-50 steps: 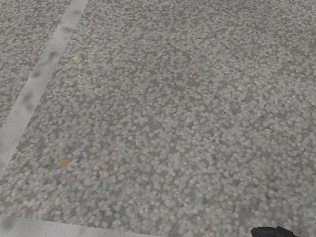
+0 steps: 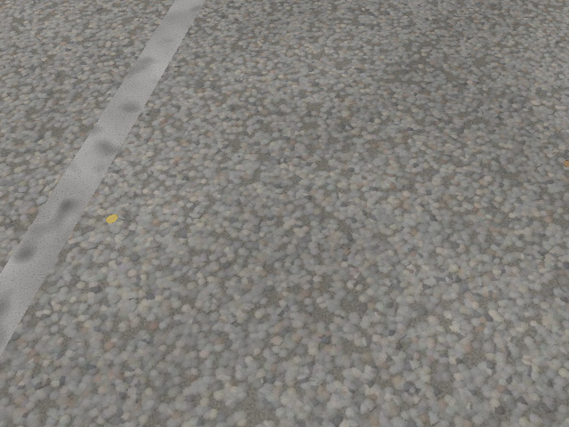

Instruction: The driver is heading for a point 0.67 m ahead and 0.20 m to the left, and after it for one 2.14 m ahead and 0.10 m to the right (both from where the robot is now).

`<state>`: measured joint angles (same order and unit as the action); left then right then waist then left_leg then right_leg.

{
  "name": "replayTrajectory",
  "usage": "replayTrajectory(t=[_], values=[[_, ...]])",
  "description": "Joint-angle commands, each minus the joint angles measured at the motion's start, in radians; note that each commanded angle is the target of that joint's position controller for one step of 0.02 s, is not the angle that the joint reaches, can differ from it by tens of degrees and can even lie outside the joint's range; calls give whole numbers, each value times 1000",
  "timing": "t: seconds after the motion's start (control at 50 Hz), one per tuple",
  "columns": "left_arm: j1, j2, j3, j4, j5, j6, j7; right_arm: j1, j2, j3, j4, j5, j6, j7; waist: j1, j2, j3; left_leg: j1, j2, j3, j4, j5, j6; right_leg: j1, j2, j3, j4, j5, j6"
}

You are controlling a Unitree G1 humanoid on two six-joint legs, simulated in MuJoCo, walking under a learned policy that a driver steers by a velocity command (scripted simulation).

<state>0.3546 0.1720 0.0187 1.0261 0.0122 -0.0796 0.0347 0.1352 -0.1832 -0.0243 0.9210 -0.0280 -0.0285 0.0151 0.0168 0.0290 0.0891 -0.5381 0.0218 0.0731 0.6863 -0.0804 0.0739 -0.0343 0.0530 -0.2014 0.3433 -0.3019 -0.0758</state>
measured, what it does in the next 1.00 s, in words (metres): steps on the spot, turning left: left foot, then right foot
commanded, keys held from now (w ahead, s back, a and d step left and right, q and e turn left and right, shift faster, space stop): q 0.82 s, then w+q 0.06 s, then w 0.12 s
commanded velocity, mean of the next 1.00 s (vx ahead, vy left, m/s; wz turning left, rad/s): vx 0.06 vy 0.00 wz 0.54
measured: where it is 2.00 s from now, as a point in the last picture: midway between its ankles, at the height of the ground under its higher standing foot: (182, 415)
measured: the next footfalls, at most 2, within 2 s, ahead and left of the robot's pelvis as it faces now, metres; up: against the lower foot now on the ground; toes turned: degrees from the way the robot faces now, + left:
left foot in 0.08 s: +0.16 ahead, +0.07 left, +0.00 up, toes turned +5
right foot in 0.60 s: +0.11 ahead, -0.11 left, +0.00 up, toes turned +25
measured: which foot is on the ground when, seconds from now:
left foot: up 0.00-0.06, down 0.08-0.62, up 0.64-1.00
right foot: down 0.00-0.06, up 0.08-0.58, down 0.60-1.00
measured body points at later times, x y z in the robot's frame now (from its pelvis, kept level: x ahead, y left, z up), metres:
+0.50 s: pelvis +0.05 +0.00 +0.00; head +0.08 +0.01 +0.45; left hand +0.11 +0.28 -0.13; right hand +0.19 -0.25 -0.13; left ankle +0.12 +0.07 -0.74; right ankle +0.09 -0.15 -0.70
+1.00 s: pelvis +0.06 -0.02 +0.01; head +0.08 -0.01 +0.46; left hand -0.04 +0.25 -0.11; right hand +0.31 -0.17 -0.12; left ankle -0.02 +0.08 -0.70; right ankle +0.08 -0.13 -0.74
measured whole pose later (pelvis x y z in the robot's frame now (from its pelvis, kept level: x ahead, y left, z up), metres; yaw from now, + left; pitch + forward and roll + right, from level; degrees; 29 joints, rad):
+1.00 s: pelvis +0.06 -0.02 +0.01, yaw +33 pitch +1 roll +1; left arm 0.29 0.26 0.05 0.79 0.04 -0.02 0.01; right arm 0.17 -0.28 -0.07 0.80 -0.03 0.07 0.07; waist 0.04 0.01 0.03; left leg -0.35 0.00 -0.01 0.76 -0.42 -0.01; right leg -0.12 -0.04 -0.14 0.38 -0.27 -0.03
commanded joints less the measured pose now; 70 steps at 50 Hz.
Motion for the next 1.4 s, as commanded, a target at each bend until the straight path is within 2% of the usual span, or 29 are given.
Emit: replayTrajectory(t=[0.02,0.06,0.08,0.1,0.12,0.16,0.22,0.26,0.36,0.5,0.58,0.6,0.62,0.64,0.66,0.7,0.74,0.82,0.9,1.0,1.06,1.08,1.1,1.12,1.14,1.18,1.2,1.26,1.4], values=[[32,155,37,-31,0,11,22,77,-73,-19,-37,-7,-9,-6,-32,-128,-74,132,-41,33,-55,-95,36,8,-292,62,134,925,-74],[20,174,48,-39,-4,25,24,199,-97,-36,-7,-13,-28,-12,-90,-61,-133,280,-63,13,-214,22,78,-21,-258,34,406,817,-36],[39,177,52,-72,-5,26,21,275,-198,-64,-9,-17,-38,-22,-115,77,-224,463,118,-215,-226,477,145,-181,-190,3,699,454,18],[102,88,37,-111,-17,38,13,261,-285,-90,-27,5,-23,-28,-54,222,-309,642,386,-562,-212,986,362,-464,29,47,1002,-389,64],[77,120,41,-107,12,59,9,265,-263,-91,-33,48,-3,-23,-72,77,-357,583,371,-565,-270,723,388,-481,-34,211,1023,-361,69],[-63,123,48,-144,9,67,7,123,-173,-71,-63,26,27,-31,-41,-14,-118,350,256,-453,-379,286,297,-544,-81,227,932,-209,81],[-50,118,52,-150,27,95,8,71,-144,-64,-86,14,34,-35,-2,15,-123,251,142,-356,-403,204,214,-461,-75,217,812,-98,97],[-51,104,50,-161,18,107,7,85,-172,-73,-90,10,27,-29,-1,15,-157,263,125,-359,-400,189,200,-455,-67,223,762,-84,106],[-151,134,55,-215,12,125,12,113,-206,-88,-104,8,45,-27,-41,80,-148,289,103,-463,-454,-207,160,-496,-58,248,622,-75,120],[-173,142,48,-253,-7,107,18,111,-222,-101,-123,1,58,-21,-54,94,-146,301,99,-576,-458,-243,139,-397,-6,261,438,-128,86],[-30,149,46,-232,-21,91,27,52,-215,-104,-139,14,71,-12,16,112,-140,198,42,-592,-461,-263,64,-135,41,238,98,-67,31],[14,180,54,-226,-12,85,35,40,-198,-100,-150,24,69,-14,34,84,-129,118,-17,-547,-428,-345,2,-26,-8,266,-53,-26,15],[-20,267,73,-250,-2,83,45,108,-136,-88,-151,38,70,-20,-15,-119,-150,31,-115,-415,-187,-456,-50,36,-240,503,-164,-190,-28],[-163,335,81,-305,19,83,42,76,-160,-97,-161,27,61,-28,-18,-277,-61,-132,-241,-189,65,-464,-69,-99,-450,740,-233,-165,-126],[-183,265,67,-305,25,82,35,50,-236,-112,-154,-10,57,-25,-34,-133,-41,-65,-135,-206,241,-410,-80,-199,-434,637,-189,2,-161],[-251,189,44,-324,16,74,25,133,-204,-110,-120,-13,65,-7,-95,-95,-74,5,-143,-196,421,-308,-80,-220,-299,422,-110,237,-105],[-243,186,41,-342,14,73,22,164,-201,-106,-106,-8,82,10,-83,-149,-89,-30,-130,-156,536,-295,-98,-163,-258,323,-68,382,-103],[-90,218,54,-309,14,76,16,46,-179,-84,-157,4,96,23,6,-158,-78,-122,-81,-118,413,-312,-141,32,-289,290,-15,571,-131],[-21,252,72,-287,21,69,-1,-48,-178,-69,-205,1,99,51,66,-190,-77,-87,-39,-91,225,-311,-126,74,-326,330,-118,46,-131],[-21,270,84,-255,27,46,-32,-76,-147,-44,-221,2,68,56,53,-187,-26,129,-52,-18,-41,-376,-46,-49,-329,294,-148,-52,-127],[-53,248,78,-235,2,51,-44,96,-124,-34,-151,-11,32,38,-56,-130,-54,481,-93,21,-321,-186,9,-227,-289,206,-10,44,-92],[-59,192,59,-238,5,50,-45,224,-162,-45,-100,-19,15,27,-107,-34,-125,699,-35,-74,-356,-206,20,-353,-233,132,139,9,-55],[-106,91,26,-301,9,47,-55,345,-272,-65,-95,-33,3,12,-162,224,-197,872,275,-498,-480,-500,84,-592,-126,19,471,-222,9],[-153,173,48,-322,30,51,-52,342,-357,-85,-88,-2,1,0,-157,218,-73,744,388,-698,-537,-443,191,-758,-65,97,617,-297,11],[-167,228,64,-312,25,52,-58,280,-293,-68,-95,4,0,-3,-123,96,-2,692,335,-580,-510,-382,194,-765,-128,180,684,-216,1],[-113,219,64,-271,5,38,-81,176,-210,-40,-114,3,-13,-5,-50,86,12,618,215,-405,-541,-241,129,-701,-155,195,661,-45,9],[-93,218,65,-254,18,42,-84,164,-195,-34,-115,6,-22,-9,-35,94,3,606,185,-351,-552,-155,116,-676,-157,184,665,1,22],[-84,187,58,-235,22,56,-90,200,-191,-31,-89,12,-46,-9,-21,66,-21,595,165,-224,-548,122,109,-680,-144,174,720,79,45],[-260,136,35,-297,17,55,-96,240,-162,-13,-35,4,-67,-18,-40,53,56,541,158,-36,-589,307,80,-690,-88,179,495,246,42]])
Keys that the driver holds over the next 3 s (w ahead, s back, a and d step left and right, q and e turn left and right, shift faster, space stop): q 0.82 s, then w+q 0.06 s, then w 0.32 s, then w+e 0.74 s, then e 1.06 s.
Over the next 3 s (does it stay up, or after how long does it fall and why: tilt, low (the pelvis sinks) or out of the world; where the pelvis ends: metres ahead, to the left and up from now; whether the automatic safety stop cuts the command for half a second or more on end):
stays up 0.57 0.26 0.00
